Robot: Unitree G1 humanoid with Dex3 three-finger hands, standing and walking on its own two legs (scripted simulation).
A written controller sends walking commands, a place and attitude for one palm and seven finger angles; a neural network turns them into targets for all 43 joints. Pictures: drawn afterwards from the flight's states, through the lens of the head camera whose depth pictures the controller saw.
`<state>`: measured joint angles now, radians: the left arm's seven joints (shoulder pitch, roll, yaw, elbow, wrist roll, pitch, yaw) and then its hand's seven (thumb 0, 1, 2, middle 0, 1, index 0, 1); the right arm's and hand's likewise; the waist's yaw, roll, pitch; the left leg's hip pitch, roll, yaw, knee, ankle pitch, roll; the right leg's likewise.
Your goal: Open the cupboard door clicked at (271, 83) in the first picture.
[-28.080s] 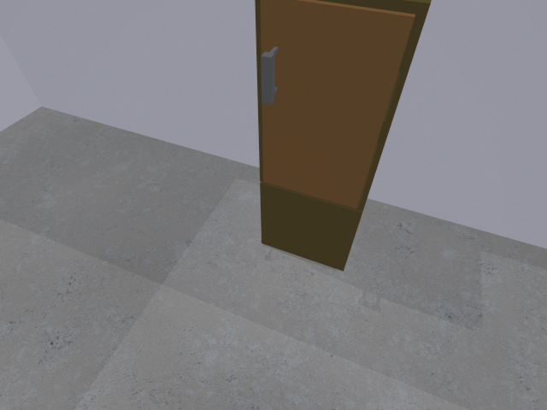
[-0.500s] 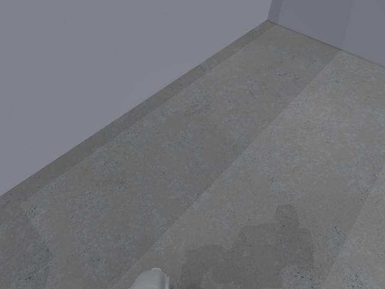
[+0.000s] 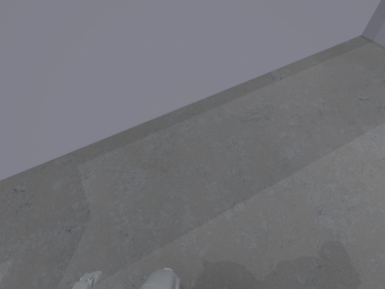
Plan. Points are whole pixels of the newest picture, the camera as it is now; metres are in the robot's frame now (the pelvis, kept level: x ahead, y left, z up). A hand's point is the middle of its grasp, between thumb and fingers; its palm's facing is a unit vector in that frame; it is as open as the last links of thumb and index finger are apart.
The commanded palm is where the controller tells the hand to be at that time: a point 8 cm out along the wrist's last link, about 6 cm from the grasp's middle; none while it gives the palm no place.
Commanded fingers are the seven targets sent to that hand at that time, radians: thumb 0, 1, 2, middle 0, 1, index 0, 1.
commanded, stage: turn to face it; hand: left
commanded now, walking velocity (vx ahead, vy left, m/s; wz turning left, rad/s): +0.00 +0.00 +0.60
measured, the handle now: out of the picture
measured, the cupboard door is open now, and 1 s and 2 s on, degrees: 49 49 49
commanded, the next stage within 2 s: none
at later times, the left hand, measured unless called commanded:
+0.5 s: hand out of the picture +0.06 +0.23 -0.15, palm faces +0.31 -0.92 -0.25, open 7.4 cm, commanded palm none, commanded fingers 0.00 0.90 0.90 -0.20 -0.30 -0.20 -0.30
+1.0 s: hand out of the picture -0.03 +0.17 -0.18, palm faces +0.60 -0.77 -0.22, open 7.4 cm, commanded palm none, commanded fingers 0.00 0.90 0.90 -0.20 -0.30 -0.20 -0.30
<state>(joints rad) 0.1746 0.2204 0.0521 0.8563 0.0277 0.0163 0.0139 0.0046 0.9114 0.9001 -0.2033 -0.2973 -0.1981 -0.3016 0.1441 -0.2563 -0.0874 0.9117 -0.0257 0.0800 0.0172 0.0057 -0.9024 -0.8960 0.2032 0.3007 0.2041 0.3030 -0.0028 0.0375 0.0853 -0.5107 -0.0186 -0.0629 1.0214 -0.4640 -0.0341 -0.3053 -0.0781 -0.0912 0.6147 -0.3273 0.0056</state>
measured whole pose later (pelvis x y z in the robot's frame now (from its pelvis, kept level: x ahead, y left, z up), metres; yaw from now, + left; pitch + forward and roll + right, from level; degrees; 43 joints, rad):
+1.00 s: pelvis +0.05 -0.02 -0.01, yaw +36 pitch +1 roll +1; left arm 0.23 0.23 0.05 0.91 0.02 0.04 0.01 0.01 0.91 0.90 -0.21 -0.30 -0.20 -0.30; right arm 0.10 -0.24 -0.06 0.89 -0.02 0.03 0.02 0.00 -0.91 -0.90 0.20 0.30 0.20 0.30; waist 0.00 -0.06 0.12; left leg -0.35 0.00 0.08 0.64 -0.27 0.03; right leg -0.33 -0.16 -0.15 0.88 -0.53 0.07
